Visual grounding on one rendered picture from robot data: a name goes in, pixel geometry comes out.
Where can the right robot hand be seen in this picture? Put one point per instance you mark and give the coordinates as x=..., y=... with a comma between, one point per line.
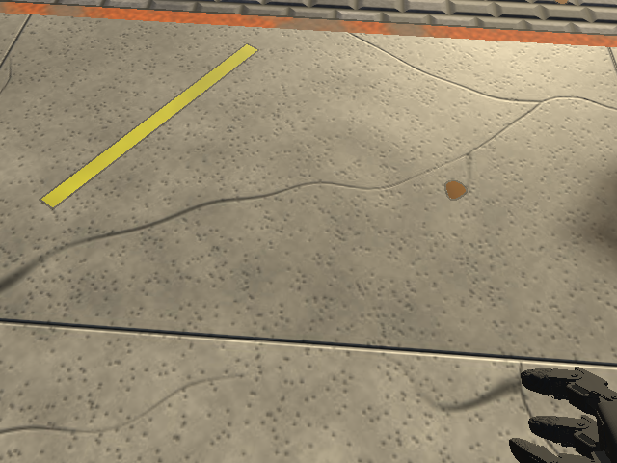
x=596, y=441

